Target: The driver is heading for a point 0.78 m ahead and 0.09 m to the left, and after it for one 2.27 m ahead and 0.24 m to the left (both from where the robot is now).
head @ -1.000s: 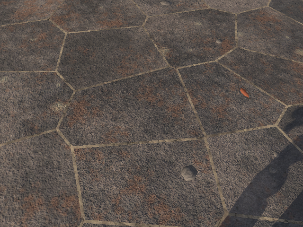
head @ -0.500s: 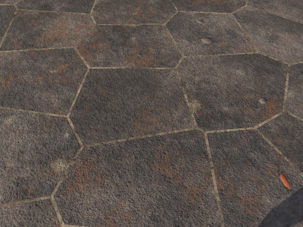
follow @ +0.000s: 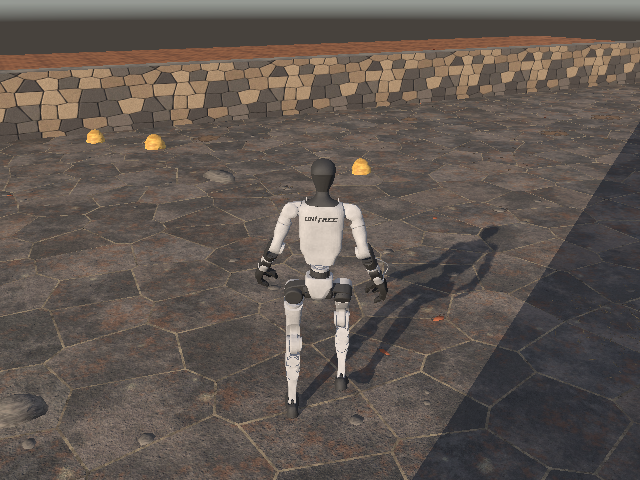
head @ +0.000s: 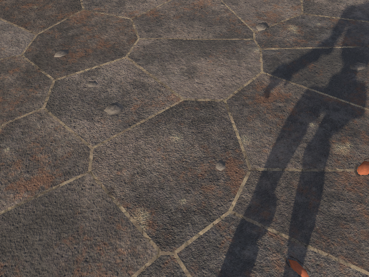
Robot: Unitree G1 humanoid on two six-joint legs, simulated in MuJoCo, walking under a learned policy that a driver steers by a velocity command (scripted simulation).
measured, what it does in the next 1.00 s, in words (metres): walks ahead, turning left: right foot, then left foot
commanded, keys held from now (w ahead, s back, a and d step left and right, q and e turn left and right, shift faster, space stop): w+shift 0.18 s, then w+q+shift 0.48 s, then q+shift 0.22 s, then shift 0.12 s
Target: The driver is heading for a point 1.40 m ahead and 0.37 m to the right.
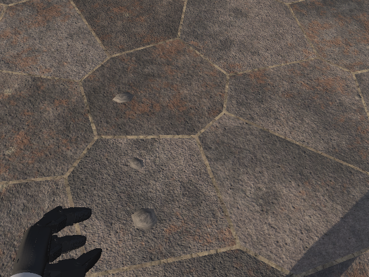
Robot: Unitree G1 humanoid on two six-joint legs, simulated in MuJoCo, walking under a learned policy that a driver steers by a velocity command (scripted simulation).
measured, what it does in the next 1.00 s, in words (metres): walks ahead, turning right: right foot, then left foot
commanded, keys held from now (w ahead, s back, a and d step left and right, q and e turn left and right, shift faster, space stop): shift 0.06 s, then e+shift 0.64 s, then shift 0.24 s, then q+shift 0.06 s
